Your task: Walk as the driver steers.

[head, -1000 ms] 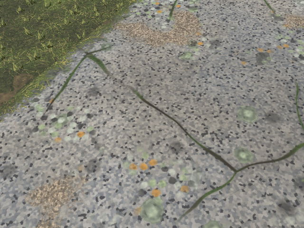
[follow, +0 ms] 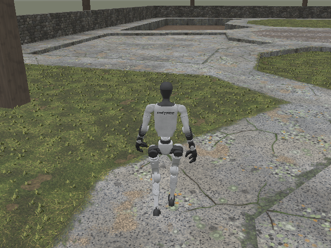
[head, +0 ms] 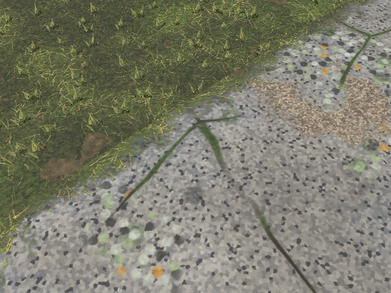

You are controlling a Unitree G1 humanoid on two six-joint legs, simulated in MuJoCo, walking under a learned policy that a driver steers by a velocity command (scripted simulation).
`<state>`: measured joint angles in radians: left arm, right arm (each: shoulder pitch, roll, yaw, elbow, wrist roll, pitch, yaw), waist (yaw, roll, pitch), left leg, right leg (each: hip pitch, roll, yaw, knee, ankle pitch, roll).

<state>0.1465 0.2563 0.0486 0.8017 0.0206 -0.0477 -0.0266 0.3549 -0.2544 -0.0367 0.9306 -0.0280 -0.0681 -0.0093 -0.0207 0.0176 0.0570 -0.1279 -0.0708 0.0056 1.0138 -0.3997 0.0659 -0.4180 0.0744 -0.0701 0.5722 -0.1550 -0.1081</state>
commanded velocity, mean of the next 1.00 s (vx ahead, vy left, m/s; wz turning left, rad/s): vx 0.16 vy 0.00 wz -0.13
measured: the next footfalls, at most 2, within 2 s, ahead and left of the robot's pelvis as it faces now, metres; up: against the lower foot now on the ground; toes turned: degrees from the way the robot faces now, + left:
left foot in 0.42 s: +0.34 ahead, +0.08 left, +0.00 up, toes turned -7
right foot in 0.74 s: +0.23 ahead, -0.12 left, +0.00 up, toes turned -6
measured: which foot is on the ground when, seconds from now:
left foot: up 0.00-0.40, down 0.42-1.00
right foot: down 0.00-0.42, up 0.44-0.72, down 0.74-1.00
